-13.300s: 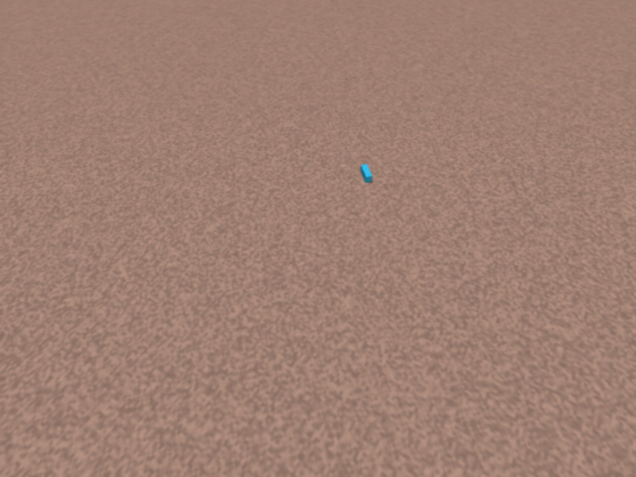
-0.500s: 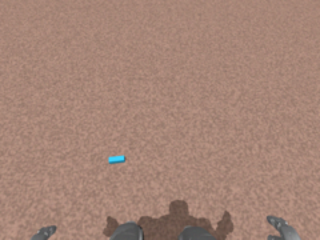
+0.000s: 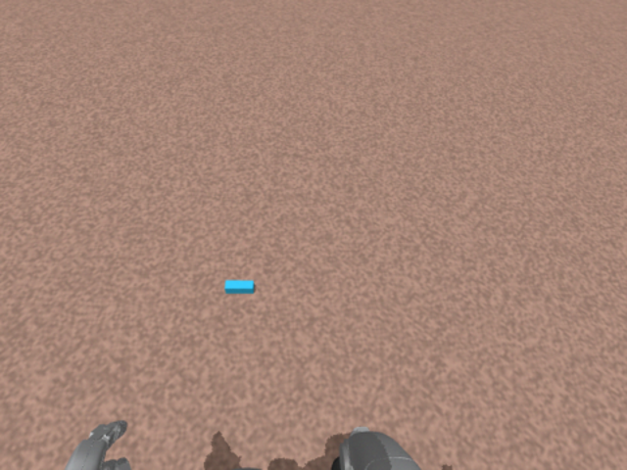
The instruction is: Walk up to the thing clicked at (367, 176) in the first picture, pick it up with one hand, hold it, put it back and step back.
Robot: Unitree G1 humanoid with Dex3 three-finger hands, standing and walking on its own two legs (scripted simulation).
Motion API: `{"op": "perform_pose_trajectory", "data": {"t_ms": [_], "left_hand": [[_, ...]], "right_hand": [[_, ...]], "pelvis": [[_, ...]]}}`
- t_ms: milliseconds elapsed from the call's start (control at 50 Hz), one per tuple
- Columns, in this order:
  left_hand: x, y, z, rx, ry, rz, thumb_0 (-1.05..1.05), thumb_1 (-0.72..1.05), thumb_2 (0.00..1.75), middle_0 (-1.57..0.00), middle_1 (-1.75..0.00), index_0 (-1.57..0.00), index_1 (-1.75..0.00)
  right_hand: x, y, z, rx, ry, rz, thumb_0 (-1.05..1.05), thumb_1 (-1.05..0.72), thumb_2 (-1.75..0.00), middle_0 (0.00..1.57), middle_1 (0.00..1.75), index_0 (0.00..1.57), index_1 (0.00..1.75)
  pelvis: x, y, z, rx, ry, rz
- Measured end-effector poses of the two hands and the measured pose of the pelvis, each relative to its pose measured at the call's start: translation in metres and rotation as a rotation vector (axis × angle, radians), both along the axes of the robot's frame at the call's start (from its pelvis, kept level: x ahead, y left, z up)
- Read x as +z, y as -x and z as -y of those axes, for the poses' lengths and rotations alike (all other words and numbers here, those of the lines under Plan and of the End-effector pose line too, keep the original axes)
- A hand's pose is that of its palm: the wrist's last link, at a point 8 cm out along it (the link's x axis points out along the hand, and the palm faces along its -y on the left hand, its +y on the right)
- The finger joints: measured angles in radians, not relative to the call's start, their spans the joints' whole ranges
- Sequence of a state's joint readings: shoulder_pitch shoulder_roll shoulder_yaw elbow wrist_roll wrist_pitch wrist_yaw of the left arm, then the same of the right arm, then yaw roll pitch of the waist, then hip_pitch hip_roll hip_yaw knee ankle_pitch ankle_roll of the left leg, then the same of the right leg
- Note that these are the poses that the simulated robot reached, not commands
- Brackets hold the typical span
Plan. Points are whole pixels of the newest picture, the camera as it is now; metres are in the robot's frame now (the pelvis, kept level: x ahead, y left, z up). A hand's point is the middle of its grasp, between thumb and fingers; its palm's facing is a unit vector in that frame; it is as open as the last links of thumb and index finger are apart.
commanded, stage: walk up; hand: left
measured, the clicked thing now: (239, 286) +0.73 +0.22 -0.74
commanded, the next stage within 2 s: stand in 1.46 s
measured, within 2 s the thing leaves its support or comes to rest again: neither
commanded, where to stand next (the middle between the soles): +0.34 -0.01 m, yaw +0 degrees
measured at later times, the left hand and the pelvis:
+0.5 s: hand out of the picture +0.00 +0.25 -0.13, palm faces +0.00 -0.92 -0.40, open 7.4 cm; pelvis -0.04 -0.02 +0.01, yaw -1 degrees
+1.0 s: hand out of the picture +0.08 +0.23 -0.14, palm faces -0.04 -0.93 -0.35, open 7.4 cm; pelvis -0.01 -0.02 +0.01, yaw -2 degrees
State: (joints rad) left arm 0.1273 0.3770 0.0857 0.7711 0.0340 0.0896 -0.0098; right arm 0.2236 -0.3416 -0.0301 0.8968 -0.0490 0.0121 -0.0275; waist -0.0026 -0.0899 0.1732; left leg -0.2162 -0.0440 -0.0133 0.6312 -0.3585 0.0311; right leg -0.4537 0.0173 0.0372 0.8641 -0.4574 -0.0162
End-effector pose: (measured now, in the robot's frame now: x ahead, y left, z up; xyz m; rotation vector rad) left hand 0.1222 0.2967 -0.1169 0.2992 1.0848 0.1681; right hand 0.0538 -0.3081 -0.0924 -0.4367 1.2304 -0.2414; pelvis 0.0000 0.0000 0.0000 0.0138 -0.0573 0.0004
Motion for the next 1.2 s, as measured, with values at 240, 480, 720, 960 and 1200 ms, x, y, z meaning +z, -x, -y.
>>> {"op": "perform_pose_trajectory", "data": {"t_ms": [240,480,720,960,1200], "left_hand": [[0.0,0.11,0.006,0.021,-0.034,-0.176,0.01,0.9,0.9,-0.2,-0.3,-0.2,-0.3],[0.029,0.128,0.009,0.049,-0.08,-0.11,0.01,0.9,0.9,-0.21,-0.31,-0.2,-0.3],[0.018,0.078,-0.009,0.001,-0.054,-0.07,0.01,0.9,0.9,-0.2,-0.3,-0.2,-0.3],[0.018,0.057,0.02,-0.004,-0.05,-0.077,0.01,0.9,0.9,-0.2,-0.3,-0.2,-0.3],[0.017,-0.003,0.023,-0.002,0.003,-0.009,0.01,0.9,0.9,-0.2,-0.3,-0.2,-0.3]], "right_hand": [[0.012,0.003,0.025,0.017,-0.029,0.165,0.01,-0.9,-0.9,0.21,0.3,0.21,0.3],[-0.011,0.023,0.028,-0.008,-0.1,0.089,0.01,-0.91,-0.9,0.21,0.3,0.2,0.3],[-0.001,0.034,-0.003,-0.039,-0.108,0.091,0.01,-0.9,-0.9,0.21,0.3,0.21,0.3],[-0.017,0.02,0.022,-0.084,-0.106,0.057,0.01,-0.91,-0.9,0.21,0.3,0.2,0.3],[-0.007,0.003,0.004,-0.074,-0.099,0.016,0.01,-0.91,-0.9,0.21,0.3,0.2,0.3]], "pelvis": [[0.004,0.038,0.024,-0.073,0.018,-0.016],[0.01,0.041,0.022,-0.033,0.021,-0.01],[0.011,0.034,0.01,-0.044,0.011,-0.002],[0.007,0.014,0.022,-0.044,0.023,-0.011],[0.015,-0.003,0.016,-0.034,0.015,-0.025]]}}
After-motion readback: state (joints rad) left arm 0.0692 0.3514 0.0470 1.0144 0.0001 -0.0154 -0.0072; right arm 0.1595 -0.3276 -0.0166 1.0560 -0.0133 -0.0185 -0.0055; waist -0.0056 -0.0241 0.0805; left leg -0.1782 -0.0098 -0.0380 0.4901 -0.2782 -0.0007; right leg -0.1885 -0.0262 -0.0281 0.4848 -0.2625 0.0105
